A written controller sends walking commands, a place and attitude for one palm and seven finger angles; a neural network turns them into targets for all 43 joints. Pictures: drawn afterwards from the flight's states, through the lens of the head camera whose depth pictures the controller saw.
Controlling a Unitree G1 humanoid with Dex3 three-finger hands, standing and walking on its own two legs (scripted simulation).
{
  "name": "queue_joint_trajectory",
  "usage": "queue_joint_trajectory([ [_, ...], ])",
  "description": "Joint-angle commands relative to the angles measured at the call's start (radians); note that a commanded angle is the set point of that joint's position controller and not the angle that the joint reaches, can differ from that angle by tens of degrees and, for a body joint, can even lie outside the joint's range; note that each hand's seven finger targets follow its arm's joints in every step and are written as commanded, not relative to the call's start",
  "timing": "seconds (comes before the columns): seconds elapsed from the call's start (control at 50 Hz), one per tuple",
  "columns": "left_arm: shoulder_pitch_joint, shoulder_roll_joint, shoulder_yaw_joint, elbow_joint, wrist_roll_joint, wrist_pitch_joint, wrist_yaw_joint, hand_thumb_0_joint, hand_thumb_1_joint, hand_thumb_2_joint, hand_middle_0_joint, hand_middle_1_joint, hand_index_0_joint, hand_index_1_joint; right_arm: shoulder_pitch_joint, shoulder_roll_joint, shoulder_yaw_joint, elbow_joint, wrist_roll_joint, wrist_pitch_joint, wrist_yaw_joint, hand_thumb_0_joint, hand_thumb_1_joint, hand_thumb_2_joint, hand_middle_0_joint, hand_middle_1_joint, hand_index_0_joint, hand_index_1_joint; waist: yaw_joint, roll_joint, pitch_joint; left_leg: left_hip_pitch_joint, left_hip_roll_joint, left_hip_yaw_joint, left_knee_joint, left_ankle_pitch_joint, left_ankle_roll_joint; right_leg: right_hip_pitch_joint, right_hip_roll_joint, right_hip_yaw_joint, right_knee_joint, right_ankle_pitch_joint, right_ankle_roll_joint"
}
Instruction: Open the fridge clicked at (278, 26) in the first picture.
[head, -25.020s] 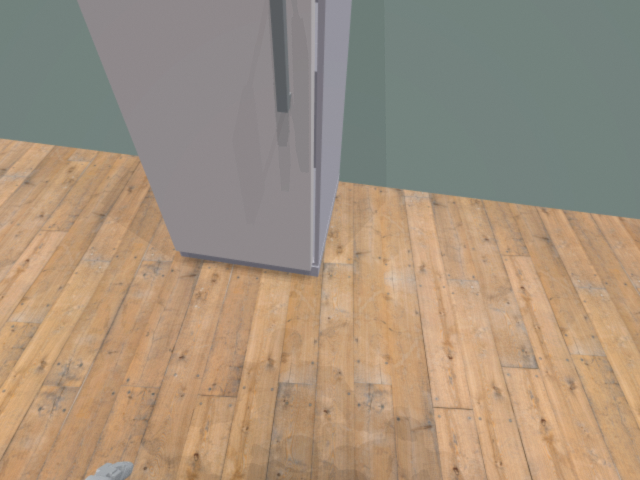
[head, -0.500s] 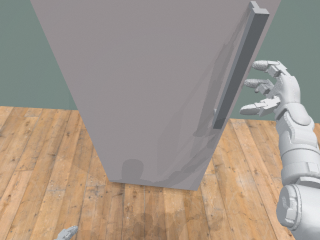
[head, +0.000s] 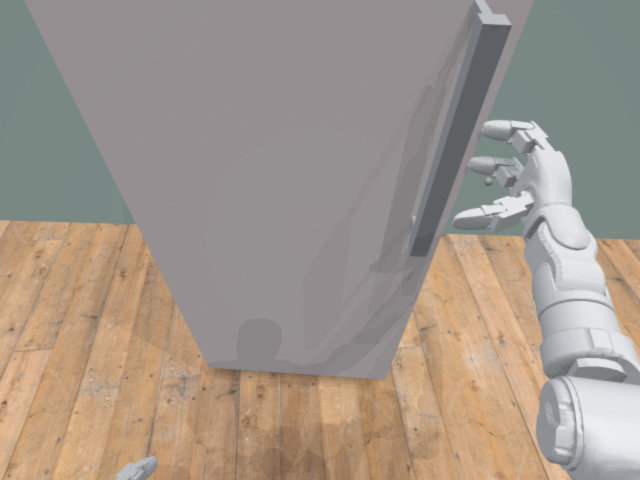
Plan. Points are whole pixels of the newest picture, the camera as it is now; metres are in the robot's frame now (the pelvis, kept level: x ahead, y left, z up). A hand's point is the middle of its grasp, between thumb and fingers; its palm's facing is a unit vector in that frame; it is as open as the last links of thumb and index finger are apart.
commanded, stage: feel for the door with the fingertips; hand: right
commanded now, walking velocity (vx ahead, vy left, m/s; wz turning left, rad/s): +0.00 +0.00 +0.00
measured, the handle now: (442, 153) +0.48 -0.10 +0.18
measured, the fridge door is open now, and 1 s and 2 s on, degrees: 2 3 2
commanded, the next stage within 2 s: slide the fingers in behind the handle in 0.04 s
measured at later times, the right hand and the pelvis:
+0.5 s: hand (477, 191) +0.42 -0.14 +0.17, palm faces -0.07 +1.00 +0.00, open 14.2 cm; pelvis +0.00 +0.00 +0.00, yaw +0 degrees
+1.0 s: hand (454, 186) +0.43 -0.11 +0.17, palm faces -0.07 +1.00 +0.01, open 14.0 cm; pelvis -0.02 +0.01 +0.00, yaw +0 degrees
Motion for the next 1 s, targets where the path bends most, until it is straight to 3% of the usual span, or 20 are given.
queue_joint_trajectory([
  [0.0, -0.003, 0.148, 0.049, -0.097, 0.002, -0.049, 0.006, 0.000, 0.900, 0.900, -0.200, -0.300, -0.200, -0.300, -0.588, -0.090, 0.037, -0.246, 0.008, -0.062, 0.018, 0.000, 0.500, -0.300, 0.300, 1.200, 0.300, 1.200, 0.061, -0.004, -0.315, -0.103, -0.021, -0.015, -0.065, 0.280, 0.012, 0.367, -0.026, 0.096, -0.041, 0.331, 0.003],
  [0.06, -0.004, 0.144, 0.045, -0.094, 0.005, -0.055, 0.007, 0.000, 0.900, 0.900, -0.200, -0.300, -0.200, -0.300, -0.612, -0.055, 0.069, -0.241, 0.006, -0.072, 0.015, 0.000, 0.500, -0.300, 0.300, 1.200, 0.300, 1.200, 0.068, 0.002, -0.315, -0.105, -0.019, -0.013, -0.066, 0.269, 0.012, 0.371, -0.024, 0.097, -0.040, 0.326, 0.001],
  [0.1, -0.010, 0.144, 0.044, -0.092, 0.005, -0.057, 0.006, 0.000, 0.900, 0.900, -0.200, -0.300, -0.200, -0.300, -0.605, -0.101, 0.022, -0.239, 0.007, -0.078, 0.013, 0.000, 0.500, -0.300, 0.300, 1.200, 0.300, 1.200, 0.052, -0.023, -0.338, -0.091, -0.019, -0.017, -0.061, 0.293, 0.016, 0.381, -0.020, 0.094, -0.039, 0.344, 0.003],
  [0.12, -0.012, 0.142, 0.041, -0.091, 0.005, -0.058, 0.005, 0.000, 0.900, 0.900, -0.200, -0.300, -0.200, -0.300, -0.616, -0.080, 0.047, -0.243, 0.004, -0.083, 0.018, 0.000, 0.500, -0.300, 0.300, 1.200, 0.300, 1.200, 0.055, -0.031, -0.347, -0.092, -0.018, -0.015, -0.057, 0.293, 0.017, 0.389, -0.021, 0.098, -0.039, 0.352, 0.008],
  [0.14, -0.015, 0.138, 0.041, -0.094, 0.004, -0.061, 0.005, 0.000, 0.900, 0.900, -0.200, -0.300, -0.200, -0.300, -0.601, -0.055, 0.058, -0.231, 0.009, -0.083, 0.022, 0.000, 0.500, -0.300, 0.300, 1.200, 0.300, 1.200, 0.053, -0.020, -0.339, -0.097, -0.020, -0.012, -0.057, 0.291, 0.016, 0.387, -0.023, 0.099, -0.039, 0.356, 0.008],
  [0.18, -0.010, 0.145, 0.041, -0.089, 0.005, -0.058, 0.007, 0.000, 0.900, 0.900, -0.200, -0.300, -0.200, -0.300, -0.588, -0.096, 0.023, -0.196, 0.015, -0.086, 0.024, 0.000, 0.500, -0.300, 0.300, 1.200, 0.300, 1.200, 0.055, 0.031, -0.318, -0.082, -0.020, -0.015, -0.062, 0.295, 0.013, 0.356, -0.022, 0.093, -0.042, 0.334, 0.002],
  [0.24, -0.027, 0.138, 0.039, -0.104, 0.001, -0.064, 0.004, 0.000, 0.900, 0.900, -0.200, -0.300, -0.200, -0.300, -0.567, -0.072, 0.041, -0.242, 0.016, -0.097, 0.035, 0.000, 0.500, -0.300, 0.300, 1.200, 0.300, 1.200, 0.040, -0.027, -0.343, -0.073, -0.018, -0.016, -0.057, 0.308, 0.017, 0.380, -0.020, 0.093, -0.041, 0.359, 0.007],
  [0.3, -0.032, 0.140, 0.040, -0.113, 0.003, -0.063, 0.003, 0.000, 0.900, 0.900, -0.200, -0.300, -0.200, -0.300, -0.529, -0.102, 0.013, -0.278, 0.018, -0.100, 0.034, 0.000, 0.500, -0.300, 0.300, 1.200, 0.300, 1.200, 0.026, -0.015, -0.368, -0.040, -0.018, -0.016, -0.053, 0.340, 0.017, 0.384, -0.020, 0.091, -0.042, 0.393, 0.006],
  [0.34, -0.045, 0.134, 0.040, -0.123, -0.001, -0.065, -0.001, 0.000, 0.900, 0.900, -0.200, -0.300, -0.200, -0.300, -0.507, -0.054, 0.055, -0.329, 0.021, -0.095, 0.040, 0.000, 0.500, -0.300, 0.300, 1.200, 0.300, 1.200, 0.025, -0.044, -0.363, -0.050, -0.018, -0.014, -0.056, 0.339, 0.017, 0.405, -0.023, 0.094, -0.042, 0.414, 0.010],
  [0.42, -0.061, 0.133, 0.042, -0.127, -0.004, -0.063, -0.001, 0.000, 0.900, 0.900, -0.200, -0.300, -0.200, -0.300, -0.449, -0.059, 0.036, -0.368, 0.032, -0.066, 0.029, 0.000, 0.500, -0.300, 0.300, 1.200, 0.300, 1.200, 0.019, 0.013, -0.336, -0.024, -0.021, -0.012, -0.070, 0.343, 0.014, 0.388, -0.023, 0.085, -0.057, 0.386, 0.004],
  [0.5, -0.077, 0.131, 0.033, -0.133, 0.000, -0.046, 0.004, 0.000, 0.900, 0.900, -0.200, -0.300, -0.200, -0.300, -0.394, -0.128, -0.037, -0.342, 0.017, -0.023, -0.008, 0.000, 0.500, -0.300, 0.300, 1.200, 0.300, 1.200, -0.002, 0.056, -0.259, 0.016, -0.015, -0.015, -0.089, 0.301, 0.012, 0.290, -0.013, 0.070, -0.087, 0.284, -0.003],
  [0.54, -0.087, 0.124, 0.027, -0.136, 0.001, -0.039, 0.008, 0.000, 0.900, 0.900, -0.200, -0.300, -0.200, -0.300, -0.423, -0.132, -0.038, -0.334, 0.006, -0.014, -0.023, 0.000, 0.500, -0.300, 0.300, 1.200, 0.300, 1.200, 0.006, 0.053, -0.228, 0.017, -0.011, -0.025, -0.101, 0.278, 0.009, 0.265, -0.008, 0.058, -0.095, 0.237, -0.007],
  [0.62, -0.094, 0.117, 0.024, -0.142, 0.004, -0.038, 0.013, 0.000, 0.900, 0.900, -0.200, -0.300, -0.200, -0.300, -0.475, -0.137, -0.034, -0.349, -0.008, -0.037, -0.040, 0.000, 0.500, -0.300, 0.300, 1.200, 0.300, 1.200, 0.010, 0.009, -0.264, 0.017, -0.009, -0.035, -0.107, 0.243, 0.010, 0.288, -0.007, 0.056, -0.098, 0.205, -0.006],
  [0.7, -0.091, 0.122, 0.021, -0.143, 0.003, -0.037, 0.017, 0.000, 0.900, 0.900, -0.200, -0.300, -0.200, -0.300, -0.451, -0.167, -0.057, -0.276, 0.000, -0.050, -0.023, 0.000, 0.500, -0.300, 0.300, 1.200, 0.300, 1.200, 0.009, 0.036, -0.252, 0.040, -0.005, -0.045, -0.114, 0.247, 0.006, 0.249, -0.003, 0.042, -0.099, 0.178, -0.011],
  [0.76, -0.079, 0.124, 0.024, -0.140, -0.001, -0.040, 0.017, 0.000, 0.900, 0.900, -0.200, -0.300, -0.200, -0.300, -0.466, -0.125, -0.012, -0.234, 0.001, -0.054, -0.009, 0.000, 0.500, -0.300, 0.300, 1.200, 0.300, 1.200, 0.027, 0.057, -0.239, 0.021, -0.005, -0.042, -0.115, 0.229, 0.003, 0.242, -0.003, 0.046, -0.091, 0.161, -0.013],
  [0.82, -0.071, 0.126, 0.026, -0.133, -0.003, -0.045, 0.016, 0.000, 0.900, 0.900, -0.200, -0.300, -0.200, -0.300, -0.501, -0.121, -0.010, -0.220, 0.007, -0.058, -0.006, 0.000, 0.500, -0.300, 0.300, 1.200, 0.300, 1.200, 0.028, 0.028, -0.248, 0.001, -0.007, -0.044, -0.112, 0.227, 0.005, 0.249, -0.002, 0.049, -0.090, 0.157, -0.011],
  [0.84, -0.071, 0.123, 0.026, -0.132, -0.003, -0.048, 0.015, 0.000, 0.900, 0.900, -0.200, -0.300, -0.200, -0.300, -0.531, -0.082, 0.027, -0.230, 0.006, -0.062, -0.003, 0.000, 0.500, -0.300, 0.300, 1.200, 0.300, 1.200, 0.039, 0.007, -0.253, -0.016, -0.008, -0.041, -0.109, 0.225, 0.006, 0.266, -0.002, 0.052, -0.087, 0.163, -0.009],
  [0.86, -0.055, 0.127, 0.032, -0.128, 0.000, -0.050, 0.014, 0.000, 0.900, 0.900, -0.200, -0.300, -0.200, -0.300, -0.524, -0.099, 0.003, -0.214, 0.009, -0.066, -0.009, 0.000, 0.500, -0.300, 0.300, 1.200, 0.300, 1.200, 0.040, 0.061, -0.265, -0.003, -0.009, -0.039, -0.109, 0.229, 0.002, 0.260, -0.002, 0.052, -0.079, 0.167, -0.014],
  [0.94, -0.050, 0.124, 0.031, -0.118, 0.002, -0.059, 0.011, 0.000, 0.900, 0.900, -0.200, -0.300, -0.200, -0.300, -0.569, -0.105, 0.000, -0.228, 0.003, -0.087, -0.020, 0.000, 0.500, -0.300, 0.300, 1.200, 0.300, 1.200, 0.036, 0.013, -0.294, -0.005, -0.008, -0.044, -0.100, 0.243, 0.003, 0.269, 0.000, 0.050, -0.079, 0.178, -0.012],
  [0.98, -0.043, 0.131, 0.035, -0.116, 0.005, -0.059, 0.009, 0.000, 0.900, 0.900, -0.200, -0.300, -0.200, -0.300, -0.509, -0.157, -0.053, -0.206, 0.000, -0.095, -0.030, 0.000, 0.500, -0.300, 0.300, 1.200, 0.300, 1.200, 0.019, 0.057, -0.305, 0.028, -0.010, -0.048, -0.096, 0.269, 0.002, 0.249, -0.001, 0.045, -0.078, 0.193, -0.016],
])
